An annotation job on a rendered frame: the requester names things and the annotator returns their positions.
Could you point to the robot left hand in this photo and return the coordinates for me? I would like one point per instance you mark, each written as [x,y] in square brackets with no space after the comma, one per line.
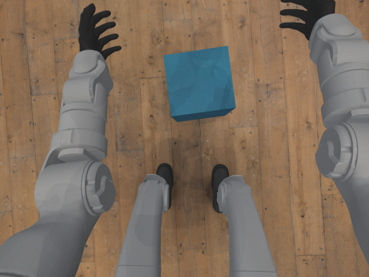
[89,35]

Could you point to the carton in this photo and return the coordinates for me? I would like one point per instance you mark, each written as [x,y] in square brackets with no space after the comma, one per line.
[199,84]

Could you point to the robot right foot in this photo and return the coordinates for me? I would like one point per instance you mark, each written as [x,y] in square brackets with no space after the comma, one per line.
[219,173]

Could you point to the robot right forearm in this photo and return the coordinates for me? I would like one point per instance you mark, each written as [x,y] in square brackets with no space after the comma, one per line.
[342,60]

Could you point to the left robot upper arm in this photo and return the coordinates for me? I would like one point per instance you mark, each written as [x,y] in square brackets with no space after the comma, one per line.
[70,198]

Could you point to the right robot upper arm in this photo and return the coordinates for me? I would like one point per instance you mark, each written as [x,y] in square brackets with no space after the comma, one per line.
[343,156]

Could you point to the robot left forearm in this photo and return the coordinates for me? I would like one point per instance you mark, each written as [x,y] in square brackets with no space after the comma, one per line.
[83,114]

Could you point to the robot right shin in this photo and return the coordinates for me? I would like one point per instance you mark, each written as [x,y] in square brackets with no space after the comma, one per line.
[232,178]

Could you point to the robot right hand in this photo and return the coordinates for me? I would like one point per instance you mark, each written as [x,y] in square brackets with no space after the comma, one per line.
[316,9]

